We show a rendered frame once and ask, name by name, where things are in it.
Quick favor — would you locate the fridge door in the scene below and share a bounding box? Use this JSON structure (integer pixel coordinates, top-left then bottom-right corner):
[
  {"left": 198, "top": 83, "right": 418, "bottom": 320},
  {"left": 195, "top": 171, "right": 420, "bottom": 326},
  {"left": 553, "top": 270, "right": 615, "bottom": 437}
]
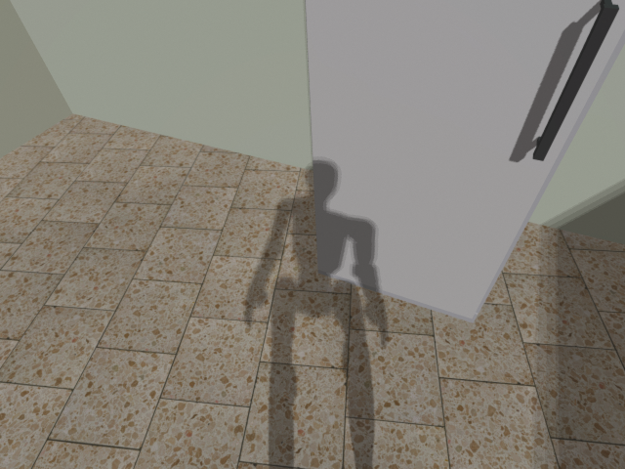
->
[{"left": 306, "top": 0, "right": 625, "bottom": 319}]

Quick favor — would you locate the handle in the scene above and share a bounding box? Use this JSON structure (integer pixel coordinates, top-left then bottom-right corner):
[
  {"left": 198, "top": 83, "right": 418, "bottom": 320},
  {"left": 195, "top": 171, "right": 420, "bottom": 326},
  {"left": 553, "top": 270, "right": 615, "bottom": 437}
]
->
[{"left": 533, "top": 0, "right": 619, "bottom": 161}]

